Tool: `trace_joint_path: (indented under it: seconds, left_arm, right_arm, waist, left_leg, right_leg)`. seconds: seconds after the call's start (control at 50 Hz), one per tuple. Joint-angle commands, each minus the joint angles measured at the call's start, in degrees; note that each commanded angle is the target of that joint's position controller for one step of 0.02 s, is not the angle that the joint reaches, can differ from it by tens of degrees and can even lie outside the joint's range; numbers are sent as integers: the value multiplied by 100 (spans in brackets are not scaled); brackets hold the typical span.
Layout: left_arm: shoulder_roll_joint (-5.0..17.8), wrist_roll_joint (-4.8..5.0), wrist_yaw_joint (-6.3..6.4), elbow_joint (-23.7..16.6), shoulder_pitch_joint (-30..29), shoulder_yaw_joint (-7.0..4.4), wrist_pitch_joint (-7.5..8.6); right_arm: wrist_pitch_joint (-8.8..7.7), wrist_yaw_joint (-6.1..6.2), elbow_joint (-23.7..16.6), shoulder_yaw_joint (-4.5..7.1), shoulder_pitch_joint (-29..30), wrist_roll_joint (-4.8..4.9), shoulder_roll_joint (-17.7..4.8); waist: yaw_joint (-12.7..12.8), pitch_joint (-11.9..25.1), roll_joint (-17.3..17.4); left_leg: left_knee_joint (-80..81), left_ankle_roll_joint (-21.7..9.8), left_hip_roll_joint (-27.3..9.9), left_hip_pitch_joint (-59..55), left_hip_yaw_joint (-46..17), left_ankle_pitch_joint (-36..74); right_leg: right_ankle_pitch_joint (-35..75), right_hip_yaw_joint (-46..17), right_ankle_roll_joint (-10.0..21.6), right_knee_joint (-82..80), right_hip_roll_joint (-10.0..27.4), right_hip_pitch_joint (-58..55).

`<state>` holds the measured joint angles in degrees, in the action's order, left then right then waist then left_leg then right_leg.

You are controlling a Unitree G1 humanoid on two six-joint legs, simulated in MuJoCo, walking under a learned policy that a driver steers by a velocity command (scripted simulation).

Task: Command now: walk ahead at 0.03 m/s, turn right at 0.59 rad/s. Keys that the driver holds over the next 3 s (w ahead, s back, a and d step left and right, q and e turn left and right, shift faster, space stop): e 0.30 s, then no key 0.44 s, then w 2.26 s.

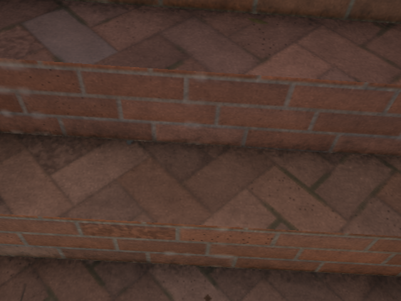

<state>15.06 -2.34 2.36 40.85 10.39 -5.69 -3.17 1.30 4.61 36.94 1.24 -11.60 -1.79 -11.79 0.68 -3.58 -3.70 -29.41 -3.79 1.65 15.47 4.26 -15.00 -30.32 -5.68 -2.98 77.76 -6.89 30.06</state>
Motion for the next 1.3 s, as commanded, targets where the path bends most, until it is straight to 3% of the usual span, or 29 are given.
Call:
trace_joint_path:
  seconds: [0.02,0.1,0.18,0.24,0.28,0.3,0.32,0.34,0.36,0.38,0.4,0.42,0.44,0.48,0.56,0.66,0.72,0.76,0.78,0.8,0.82,0.88,0.98,1.06,1.12,1.16,1.2,1.24,1.3]
  left_arm:
    - [613,-50,-63,-525,206,-206,-141]
    - [311,30,-156,-770,68,-91,-236]
    - [305,67,-235,-951,9,-32,-331]
    - [389,161,-301,-962,4,-19,-289]
    - [476,123,-302,-895,307,-47,-247]
    - [346,118,-342,-793,713,-19,-168]
    - [412,83,-335,-621,948,-12,-72]
    - [357,89,-265,-623,975,63,8]
    - [1243,146,-113,-1043,724,-98,18]
    - [969,64,-42,-1009,624,-47,32]
    - [748,55,-16,-956,188,53,62]
    - [803,49,-36,-948,-236,43,115]
    - [833,53,-32,-919,-180,41,166]
    - [543,117,-8,-803,58,127,263]
    - [312,161,114,-498,594,200,360]
    - [389,166,59,-277,574,276,419]
    - [429,169,43,-131,398,307,456]
    - [205,211,24,-71,333,424,525]
    - [2,193,-22,-77,250,510,585]
    - [-16,199,-38,27,386,495,544]
    - [106,103,-33,117,154,482,508]
    - [239,115,-66,245,292,407,506]
    - [138,136,-143,354,399,423,714]
    - [589,145,-202,518,745,263,737]
    - [381,136,-226,403,223,298,747]
    - [136,150,-208,272,-261,372,816]
    - [175,141,-147,236,-194,390,827]
    - [218,125,-91,195,-252,406,765]
    - [24,130,-175,168,-382,478,729]
  right_arm:
    - [-66,81,-605,187,351,-87,-673]
    - [-114,73,-488,271,-121,-57,-844]
    - [-152,-14,-443,354,-239,-101,-959]
    - [-132,-105,-490,427,-241,-130,-1003]
    - [-72,-77,-410,507,-323,-151,-1134]
    - [5,-31,-403,547,-226,-158,-1221]
    - [57,-20,-331,542,-392,-177,-1097]
    - [116,-97,-418,452,-386,-235,-676]
    - [185,-59,-823,374,-107,-285,-464]
    - [219,-76,-872,402,338,-154,-591]
    - [257,-127,-680,416,132,-52,-573]
    - [211,-176,-370,412,-297,-64,-612]
    - [134,-275,-311,486,-311,-73,-897]
    - [83,-350,-71,457,-422,-149,-841]
    - [147,-296,43,323,-192,-66,-619]
    - [226,-223,208,243,-215,6,-617]
    - [135,-181,414,177,-437,60,-539]
    - [20,-149,573,100,-583,-10,-525]
    - [-54,-142,595,64,-637,-84,-620]
    - [-105,-184,660,93,-338,-14,-781]
    - [-165,-239,650,43,-167,34,-572]
    - [-248,-278,713,69,-154,50,-703]
    - [-353,-324,621,76,-30,84,-649]
    - [-536,-371,534,10,4,-27,-481]
    - [-634,-353,691,-46,-238,-8,-365]
    - [-688,-316,826,49,-483,-26,-666]
    - [-671,-306,982,206,-801,-23,-1074]
    - [-645,-346,1141,228,-1010,-97,-1024]
    - [-630,-358,1161,214,-525,-40,-914]
  waist:
    - [131,483,710]
    - [-57,830,1205]
    - [-87,1013,1699]
    - [-231,948,1738]
    - [-127,897,1622]
    - [80,829,1459]
    - [110,607,729]
    - [148,297,-703]
    - [296,151,-1805]
    - [354,-58,-1022]
    - [-106,-203,-689]
    - [-415,-283,-516]
    - [-401,-285,-248]
    - [-302,120,-228]
    - [27,466,-275]
    - [61,372,-445]
    - [-112,428,-269]
    - [-204,732,1]
    - [-222,831,227]
    - [3,372,757]
    - [-72,177,645]
    - [16,-107,986]
    - [59,-374,564]
    - [12,-231,-495]
    - [-287,174,-136]
    - [-445,372,391]
    - [-406,485,1052]
    - [-405,225,1086]
    - [-217,267,948]
  left_leg:
    - [680,-1319,-1685,-131,-832,4346]
    - [562,-1154,-1617,-989,-582,3996]
    - [752,-929,-1864,-1100,-598,2629]
    - [935,-679,-1932,-653,-539,1201]
    - [937,-471,-1924,-329,-447,292]
    - [698,-245,-1772,45,-164,111]
    - [21,68,-1509,640,203,-232]
    - [-1669,456,-966,2011,692,-1605]
    - [-2778,875,-208,2584,301,-2441]
    - [-3711,874,-451,1661,-425,-1905]
    - [-4092,741,-346,1319,-466,-1331]
    - [-4274,644,-240,1256,-351,-906]
    - [-3814,558,-253,1576,-363,-556]
    - [-3568,513,-166,1557,-371,-397]
    - [-2370,469,-184,1474,-461,-536]
    - [-728,363,-1,364,-396,-1169]
    - [603,262,54,-425,-402,-450]
    - [1483,176,-345,-1716,-762,592]
    - [1391,71,-865,-2303,-1253,737]
    - [1300,-140,-964,-1266,-1464,-17]
    - [1492,-129,-887,-618,-1459,-789]
    - [1604,-110,-699,-64,-1443,-1619]
    - [1179,-291,-627,-11,-1440,-1553]
    - [-9,-104,-71,485,-512,-485]
    - [657,-229,-186,-606,-552,-111]
    - [975,-375,-541,-1434,-1156,503]
    - [1166,-763,-1341,-2434,-2084,2233]
    - [1285,-1153,-2061,-2713,-2443,3639]
    - [1319,-852,-1650,-2219,-1736,4093]
  right_leg:
    - [323,346,-366,1746,191,248]
    - [406,487,-407,513,138,261]
    - [-499,582,-167,-1468,418,-408]
    - [-381,848,156,-3045,560,-1254]
    - [-97,1119,357,-3972,527,-1783]
    - [312,1371,461,-4790,401,-2271]
    - [739,1016,555,-5680,460,-2684]
    - [581,-487,712,-6224,1427,-2919]
    - [2229,-2772,1554,-6735,3163,-1562]
    - [3305,-2099,2040,-6758,3064,-761]
    - [3801,-1154,1883,-6330,2553,-499]
    - [4151,-555,1632,-6033,2027,-551]
    - [4309,-408,1418,-6009,1743,-1141]
    - [5086,-417,1338,-5889,1786,-2046]
    - [4817,-577,1355,-5858,1969,-3035]
    - [4052,-854,1453,-5897,1926,-2609]
    - [3835,-924,1340,-5762,1803,-2350]
    - [2561,-915,930,-5971,1631,-1663]
    - [1695,-800,727,-6005,1442,-1141]
    - [1234,-296,626,-6123,879,-1372]
    - [1336,-167,628,-5880,764,-1847]
    - [789,9,801,-5429,629,-1879]
    - [274,-341,1064,-5710,778,-1548]
    - [777,-2041,1641,-6687,1978,-2359]
    - [2423,-1270,1424,-6299,1706,-2048]
    - [3272,-269,1004,-5471,965,-1602]
    - [2336,322,676,-4620,477,-526]
    - [510,516,671,-4213,546,256]
    - [800,695,637,-4778,589,-384]
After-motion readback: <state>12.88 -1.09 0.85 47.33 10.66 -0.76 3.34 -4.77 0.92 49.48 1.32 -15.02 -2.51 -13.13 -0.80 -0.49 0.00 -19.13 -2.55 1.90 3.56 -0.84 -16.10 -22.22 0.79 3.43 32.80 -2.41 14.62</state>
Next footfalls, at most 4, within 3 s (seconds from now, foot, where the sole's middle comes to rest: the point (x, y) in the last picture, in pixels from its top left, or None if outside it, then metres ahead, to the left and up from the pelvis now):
0.34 right None -0.12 -0.11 -0.77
0.76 left None -0.08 0.07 -0.77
1.40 right None -0.02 -0.16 -0.77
1.66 left None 0.06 0.04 -0.77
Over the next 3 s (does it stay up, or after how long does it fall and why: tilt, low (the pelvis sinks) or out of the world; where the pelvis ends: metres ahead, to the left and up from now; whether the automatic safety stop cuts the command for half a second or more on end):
stays up -0.01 -0.06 0.02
